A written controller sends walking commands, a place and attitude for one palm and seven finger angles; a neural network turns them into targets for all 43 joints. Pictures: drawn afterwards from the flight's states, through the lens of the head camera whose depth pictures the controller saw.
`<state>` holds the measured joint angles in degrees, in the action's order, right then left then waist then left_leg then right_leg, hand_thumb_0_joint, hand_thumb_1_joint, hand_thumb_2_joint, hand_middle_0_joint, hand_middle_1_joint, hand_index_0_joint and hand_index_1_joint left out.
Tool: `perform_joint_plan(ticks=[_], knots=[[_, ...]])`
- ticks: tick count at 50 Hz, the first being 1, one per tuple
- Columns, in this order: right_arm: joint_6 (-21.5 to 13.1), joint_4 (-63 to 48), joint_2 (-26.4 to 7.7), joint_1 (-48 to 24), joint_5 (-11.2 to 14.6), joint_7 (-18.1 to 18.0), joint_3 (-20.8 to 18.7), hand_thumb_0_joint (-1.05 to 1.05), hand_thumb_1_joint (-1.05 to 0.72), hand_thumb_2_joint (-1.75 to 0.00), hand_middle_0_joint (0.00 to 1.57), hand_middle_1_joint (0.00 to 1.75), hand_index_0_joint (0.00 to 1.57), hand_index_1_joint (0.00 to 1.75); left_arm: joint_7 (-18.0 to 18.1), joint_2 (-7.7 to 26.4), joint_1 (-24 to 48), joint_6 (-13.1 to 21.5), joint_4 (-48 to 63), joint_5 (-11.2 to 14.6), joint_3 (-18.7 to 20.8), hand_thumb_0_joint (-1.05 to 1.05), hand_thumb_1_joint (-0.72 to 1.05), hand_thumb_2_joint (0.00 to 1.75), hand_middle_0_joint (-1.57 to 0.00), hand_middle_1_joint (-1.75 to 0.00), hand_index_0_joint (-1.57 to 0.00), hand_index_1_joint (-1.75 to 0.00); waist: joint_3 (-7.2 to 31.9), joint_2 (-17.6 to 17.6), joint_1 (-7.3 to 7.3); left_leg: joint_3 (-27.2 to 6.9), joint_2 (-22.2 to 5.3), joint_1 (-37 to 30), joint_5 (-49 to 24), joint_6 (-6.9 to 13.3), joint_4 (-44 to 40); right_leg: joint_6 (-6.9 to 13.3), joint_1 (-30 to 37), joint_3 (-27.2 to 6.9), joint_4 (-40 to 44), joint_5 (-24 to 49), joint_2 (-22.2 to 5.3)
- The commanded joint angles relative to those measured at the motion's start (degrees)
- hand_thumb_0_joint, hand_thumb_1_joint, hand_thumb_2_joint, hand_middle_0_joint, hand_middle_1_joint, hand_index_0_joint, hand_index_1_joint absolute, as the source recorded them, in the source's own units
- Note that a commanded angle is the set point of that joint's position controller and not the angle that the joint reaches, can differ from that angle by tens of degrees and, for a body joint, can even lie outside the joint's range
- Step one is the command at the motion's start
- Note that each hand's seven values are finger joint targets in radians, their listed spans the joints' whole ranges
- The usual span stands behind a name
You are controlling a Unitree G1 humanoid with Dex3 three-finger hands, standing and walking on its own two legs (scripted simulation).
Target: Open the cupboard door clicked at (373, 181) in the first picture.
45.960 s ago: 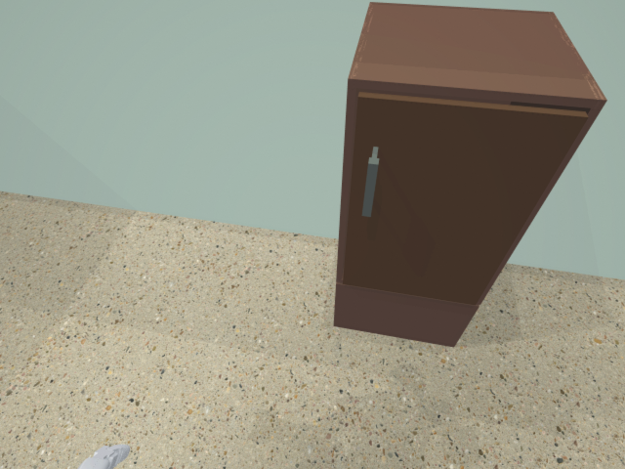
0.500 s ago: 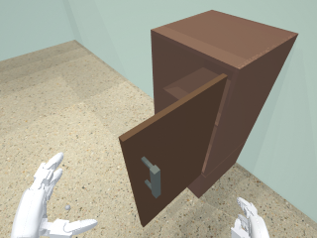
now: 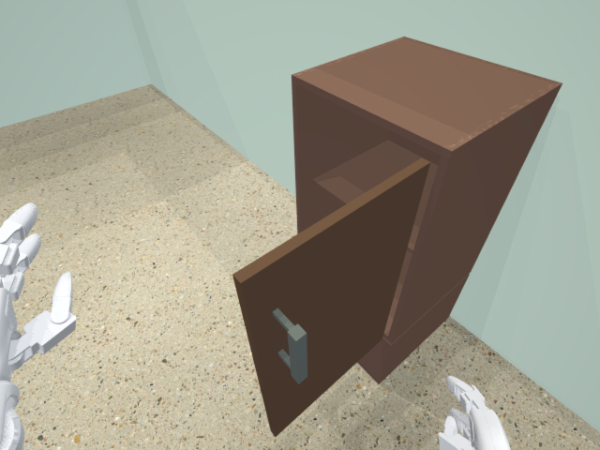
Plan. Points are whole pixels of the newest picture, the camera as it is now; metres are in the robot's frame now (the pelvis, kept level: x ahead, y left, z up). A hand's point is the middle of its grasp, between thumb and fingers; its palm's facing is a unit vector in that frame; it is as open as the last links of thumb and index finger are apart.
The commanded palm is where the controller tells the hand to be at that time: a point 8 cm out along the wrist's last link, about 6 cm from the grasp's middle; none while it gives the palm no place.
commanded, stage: draw the hand back to the body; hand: left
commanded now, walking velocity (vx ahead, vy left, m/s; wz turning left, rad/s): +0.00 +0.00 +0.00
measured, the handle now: (290, 346) +0.28 +0.06 -0.04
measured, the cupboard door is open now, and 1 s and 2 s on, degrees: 91 91 91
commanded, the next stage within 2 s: step back with the hand held close in 0.32 s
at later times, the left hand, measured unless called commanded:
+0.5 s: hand (90, 317) +0.19 +0.24 +0.16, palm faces +0.45 -0.80 -0.40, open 7.5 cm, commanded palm +0.14 +0.28 +0.18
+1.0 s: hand (55, 347) +0.16 +0.26 +0.16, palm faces +0.36 -0.78 -0.50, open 7.4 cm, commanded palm +0.10 +0.30 +0.18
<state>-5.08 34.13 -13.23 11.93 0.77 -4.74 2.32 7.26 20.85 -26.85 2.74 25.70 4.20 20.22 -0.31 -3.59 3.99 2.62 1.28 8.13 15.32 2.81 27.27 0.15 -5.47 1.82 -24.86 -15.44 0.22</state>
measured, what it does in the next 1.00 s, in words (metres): shifts its weight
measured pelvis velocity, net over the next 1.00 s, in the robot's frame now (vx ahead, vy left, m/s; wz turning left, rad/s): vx -0.05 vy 0.01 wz -0.04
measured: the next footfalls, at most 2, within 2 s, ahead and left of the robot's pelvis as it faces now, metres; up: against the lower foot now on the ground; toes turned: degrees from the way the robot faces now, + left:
right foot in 1.78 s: -0.29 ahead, -0.09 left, +0.00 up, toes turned -3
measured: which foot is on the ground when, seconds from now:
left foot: down 0.00-1.00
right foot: down 0.00-1.00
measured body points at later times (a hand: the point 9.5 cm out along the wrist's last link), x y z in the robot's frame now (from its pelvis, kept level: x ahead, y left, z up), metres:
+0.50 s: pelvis +0.00 -0.02 +0.00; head -0.01 -0.04 +0.45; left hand +0.16 +0.28 +0.18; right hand +0.19 -0.24 -0.08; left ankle +0.00 +0.08 -0.74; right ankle -0.02 -0.12 -0.74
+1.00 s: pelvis -0.05 +0.01 +0.00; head -0.04 +0.01 +0.44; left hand +0.13 +0.30 +0.18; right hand +0.12 -0.25 -0.08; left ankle +0.00 +0.08 -0.74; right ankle -0.02 -0.12 -0.74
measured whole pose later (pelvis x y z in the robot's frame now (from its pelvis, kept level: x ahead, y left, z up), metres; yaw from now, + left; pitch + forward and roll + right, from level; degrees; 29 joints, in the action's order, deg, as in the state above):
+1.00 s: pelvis -0.05 +0.01 +0.00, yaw -2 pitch +0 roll -1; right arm 0.7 30.8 -13.2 10.5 1.1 -5.2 -0.6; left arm 8.3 25.0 -32.9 8.8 28.9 2.8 23.9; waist -1.4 -0.8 -0.2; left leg 4.9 0.5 18.2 11.5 3.7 29.5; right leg -0.4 -16.7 -0.2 -28.0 -11.3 0.7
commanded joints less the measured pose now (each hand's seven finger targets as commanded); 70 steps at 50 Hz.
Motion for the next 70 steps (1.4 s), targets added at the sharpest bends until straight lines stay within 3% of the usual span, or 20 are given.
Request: perform_joint_plan(ticks=[1, 7, 14, 22, 23, 25, 27, 33, 38, 44, 51, 55, 58, 61, 63, 65, 67, 68, 69, 70], knots=[[-2.9, -9.0, -6.5, -7.4, -0.1, 0.0, -3.0, 0.0, -0.9, -0.9, 0.2, 0.3, 0.2, 0.3, 0.0, 7.4, 2.7, 3.7, 8.9, 0.4, 4.1, 0.0, 0.9, 0.9, -0.2, -0.3, -0.2, -0.3, 1.8, 1.2, -0.37, -3.6, -3.6, -1.4, -11.0, -1.7, -6.6, 1.2, -1.0, -0.3, 4.3, 9.0, -0.1], [-2.9, -8.7, -6.4, -8.3, -0.2, -0.3, -3.2, 0.0, -0.9, -0.9, 0.2, 0.3, 0.2, 0.3, 0.3, 10.9, 3.5, 4.4, 11.9, 0.3, 6.6, 0.0, 0.9, 0.9, -0.2, -0.3, -0.2, -0.3, 4.1, -0.2, 0.19, -2.6, -2.9, -2.1, -12.0, -1.3, -5.8, 1.4, 1.1, -1.2, 5.1, 11.4, -0.3], [-3.4, -8.0, -5.8, -8.6, -0.1, -0.6, -3.1, 0.0, -0.9, -0.9, 0.2, 0.3, 0.2, 0.3, 0.4, 9.6, 3.9, 4.5, 10.4, 0.4, 5.7, 0.0, 0.9, 0.9, -0.2, -0.3, -0.2, -0.3, 1.4, -0.8, -0.25, -2.3, -2.7, -2.9, -10.0, -1.3, -6.1, 1.2, -1.0, -1.6, 6.7, 9.1, -0.3], [-3.4, -7.2, -6.0, -8.6, -0.2, -0.8, -3.4, 0.0, -0.9, -0.9, 0.2, 0.3, 0.2, 0.3, 0.4, 10.4, 7.3, 4.8, 9.8, 0.5, 5.7, 0.0, 0.9, 0.9, -0.2, -0.3, -0.2, -0.3, 2.3, 0.9, -0.61, -1.9, -2.4, -3.8, -10.4, -1.0, -5.8, 1.1, -0.5, -2.2, 7.6, 9.9, -0.4], [-2.5, -9.0, -7.1, -8.1, 0.2, -0.7, -3.8, 0.0, -0.9, -0.9, 0.2, 0.3, 0.2, 0.3, 0.8, 16.9, 11.7, 6.9, 12.0, -0.3, 12.4, 0.0, 0.9, 0.9, -0.2, -0.3, -0.2, -0.3, -1.5, 2.1, -2.9, -3.0, -3.2, -0.5, -6.3, -0.1, -3.3, 0.9, -7.7, -9.5, 11.0, 12.5, -3.4], [-1.0, -8.0, -6.5, -7.7, -0.4, -0.4, -3.9, 0.0, -0.9, -0.9, 0.2, 0.3, 0.2, 0.3, 0.1, 11.4, 4.6, 7.6, 6.8, -0.7, 8.0, 0.0, 0.9, 0.9, -0.2, -0.3, -0.2, -0.3, 0.6, 4.4, -3.34, -2.8, -2.9, -1.4, -6.7, -0.3, -1.5, 1.1, -8.3, -9.7, 11.2, 14.1, -5.3], [-0.2, -8.4, -6.9, -7.9, -0.5, -0.3, -4.3, 0.0, -0.9, -0.9, 0.2, 0.3, 0.2, 0.3, 0.0, 10.8, 2.8, 8.4, 7.8, -0.8, 7.2, 0.0, 0.9, 0.9, -0.2, -0.3, -0.2, -0.3, 3.3, 1.7, -3.33, -2.8, -3.4, -1.3, -10.2, -0.5, -2.3, 1.0, -6.2, -8.1, 8.9, 17.9, -5.3], [2.5, -10.9, -6.7, -8.0, -0.1, -0.6, -5.0, 0.0, -0.9, -0.9, 0.2, 0.3, 0.2, 0.3, 1.0, 13.3, -3.5, 8.3, 10.5, -0.5, 10.2, 0.0, 0.9, 0.9, -0.2, -0.3, -0.2, -0.3, 10.7, 3.2, -3.17, -2.7, -5.4, -1.3, -24.0, -0.7, -2.7, 0.1, -1.0, -5.2, 1.8, 30.8, -3.9], [3.8, -12.3, -6.6, -8.1, 0.2, -0.9, -5.3, 0.0, -0.9, -0.9, 0.2, 0.3, 0.2, 0.3, 1.7, 15.0, -6.3, 8.4, 13.8, -0.3, 12.3, 0.0, 0.9, 0.9, -0.2, -0.3, -0.2, -0.3, 12.6, 0.5, -3.05, -3.2, -6.2, 1.9, -25.9, -0.6, -2.5, 0.0, 0.5, -5.2, -1.9, 32.0, -3.4], [3.6, -12.3, -7.0, -7.1, 0.3, -0.9, -5.6, 0.0, -0.9, -0.9, 0.2, 0.3, 0.2, 0.3, 2.1, 13.7, -7.1, 8.7, 13.0, -0.5, 11.4, 0.0, 0.9, 0.9, -0.2, -0.3, -0.2, -0.3, 9.0, 1.4, -3.63, -4.9, -7.0, 9.3, -13.6, -0.1, -4.3, -0.1, -1.1, -6.3, -2.2, 22.1, -2.7], [0.9, -12.5, -7.8, -6.5, 0.0, -1.1, -5.4, 0.0, -0.9, -0.9, 0.2, 0.3, 0.2, 0.3, 2.6, 13.1, -3.6, 11.1, 14.7, -2.2, 11.8, 0.0, 0.9, 0.9, -0.2, -0.3, -0.2, -0.3, 3.8, -2.9, -3.76, -10.5, -10.3, 28.3, 17.1, 3.1, -12.3, -0.8, 4.3, -5.4, -8.5, 6.3, -0.1], [-0.8, -11.8, -8.0, -5.6, -0.4, -1.2, -5.6, 0.0, -0.9, -0.9, 0.2, 0.3, 0.2, 0.3, 2.6, 12.3, -0.6, 12.3, 15.1, -3.4, 11.9, 0.0, 0.9, 0.9, -0.2, -0.3, -0.2, -0.3, 3.2, -4.9, -3.84, -13.4, -13.0, 35.3, 25.6, 4.4, -14.3, -1.2, 7.2, -4.6, -14.6, 3.6, 1.4], [-1.6, -11.4, -7.6, -5.6, -0.5, -1.1, -5.6, 0.0, -0.9, -0.9, 0.2, 0.3, 0.2, 0.3, 2.5, 12.4, 0.1, 12.7, 14.8, -3.6, 12.2, 0.0, 0.9, 0.9, -0.2, -0.3, -0.2, -0.3, 3.0, -2.9, -3.99, -13.5, -12.8, 36.5, 27.3, 4.5, -12.4, -0.9, 6.5, -6.2, -15.2, 1.7, 1.5], [-2.0, -10.9, -7.2, -4.3, -0.6, -0.6, -6.1, 0.0, -0.9, -0.9, 0.2, 0.3, 0.2, 0.3, 2.5, 12.3, 0.6, 13.1, 15.3, -3.3, 11.9, 0.0, 0.9, 0.9, -0.2, -0.3, -0.2, -0.3, 2.0, 3.7, -4.5, -8.5, -6.8, 30.2, 23.8, 2.1, -1.7, 2.0, -4.9, -14.7, -4.0, -7.5, -2.8], [-1.7, -9.3, -6.2, -3.6, -1.0, 0.1, -5.9, 0.0, -0.9, -0.9, 0.2, 0.3, 0.2, 0.3, 2.9, 12.2, 0.4, 12.9, 15.3, -2.5, 10.4, 0.0, 0.9, 0.9, -0.2, -0.3, -0.2, -0.3, 1.8, 11.4, -5.05, -5.0, -2.3, 17.5, 13.4, -1.1, 11.9, 6.0, -19.7, -23.4, 7.5, -12.9, -10.9], [-1.0, -7.9, -5.6, -3.6, -0.9, 0.8, -5.8, 0.0, -0.9, -0.9, 0.2, 0.3, 0.2, 0.3, 3.8, 12.8, 1.0, 12.6, 15.2, -2.1, 9.9, 0.0, 0.9, 0.9, -0.2, -0.3, -0.2, -0.3, 4.4, 15.2, -5.29, -3.4, -0.9, 10.2, 7.4, -2.4, 20.7, 8.3, -23.7, -23.2, 10.5, -9.1, -15.7], [-0.5, -7.5, -5.3, -4.6, -0.9, 0.6, -5.5, 0.0, -0.9, -0.9, 0.2, 0.3, 0.2, 0.3, 4.4, 14.4, 0.4, 12.5, 15.3, -2.1, 11.5, 0.0, 0.9, 0.9, -0.2, -0.3, -0.2, -0.3, 4.7, 12.4, -5.1, -3.7, -1.8, 8.9, 6.9, -2.2, 15.9, 7.3, -22.6, -18.6, 7.9, -4.0, -14.4], [-0.2, -7.6, -5.1, -4.7, -0.9, 0.4, -5.2, 0.0, -0.9, -0.9, 0.2, 0.3, 0.2, 0.3, 4.4, 14.4, -0.3, 12.5, 15.8, -2.1, 11.6, 0.0, 0.9, 0.9, -0.2, -0.3, -0.2, -0.3, 3.8, 10.3, -5.21, -3.4, -2.1, 7.8, 5.5, -2.0, 8.5, 5.4, -22.5, -15.8, 5.6, -3.3, -11.7], [-0.3, -8.1, -6.3, -5.5, -0.8, 0.2, -5.3, 0.0, -0.9, -0.9, 0.2, 0.3, 0.2, 0.3, 4.2, 14.5, 0.0, 13.0, 17.7, -2.0, 11.6, 0.0, 0.9, 0.9, -0.2, -0.3, -0.2, -0.3, 2.1, 4.2, -5.11, -7.5, -4.6, 10.4, 7.5, -0.5, -0.4, 2.9, -21.9, -12.3, 1.2, -4.9, -7.1], [-0.7, -8.6, -7.4, -6.3, -1.1, -0.2, -5.5, 0.0, -0.9, -0.9, 0.2, 0.3, 0.2, 0.3, 4.3, 15.2, -0.5, 13.9, 19.4, -2.3, 13.0, 0.0, 0.9, 0.9, -0.2, -0.3, -0.2, -0.3, 2.5, -5.6, -4.55, -14.3, -10.7, 18.2, 8.9, 2.2, -8.2, 0.2, -15.2, -8.2, -7.4, -3.5, -1.4]])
